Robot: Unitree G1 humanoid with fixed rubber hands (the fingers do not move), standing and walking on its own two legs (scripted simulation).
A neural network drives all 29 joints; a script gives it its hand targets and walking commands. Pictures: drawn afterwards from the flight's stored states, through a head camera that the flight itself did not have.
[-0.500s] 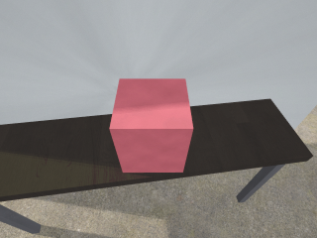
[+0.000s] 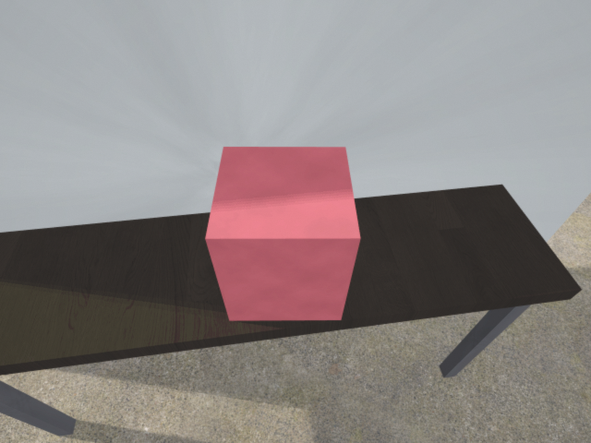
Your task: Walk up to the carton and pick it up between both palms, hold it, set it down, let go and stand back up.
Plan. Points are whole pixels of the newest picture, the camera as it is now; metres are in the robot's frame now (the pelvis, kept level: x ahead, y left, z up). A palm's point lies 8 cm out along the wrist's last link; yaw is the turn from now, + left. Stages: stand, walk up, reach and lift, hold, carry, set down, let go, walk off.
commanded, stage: stand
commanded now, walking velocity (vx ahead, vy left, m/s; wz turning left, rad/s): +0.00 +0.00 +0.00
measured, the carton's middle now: (285, 237) +0.46 +0.04 -0.03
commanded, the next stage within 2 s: walk up in 0.34 s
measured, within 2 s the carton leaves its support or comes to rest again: neither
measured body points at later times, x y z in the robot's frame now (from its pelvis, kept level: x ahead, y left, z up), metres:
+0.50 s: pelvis +0.00 +0.00 +0.00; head +0.02 +0.01 +0.45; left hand -0.04 +0.20 -0.17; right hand -0.04 -0.20 -0.16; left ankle -0.02 +0.11 -0.74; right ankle -0.02 -0.13 -0.74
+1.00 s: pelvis -0.02 +0.00 -0.01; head -0.01 +0.01 +0.44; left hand -0.03 +0.24 -0.16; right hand -0.02 -0.24 -0.16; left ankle -0.02 +0.11 -0.74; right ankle -0.02 -0.13 -0.74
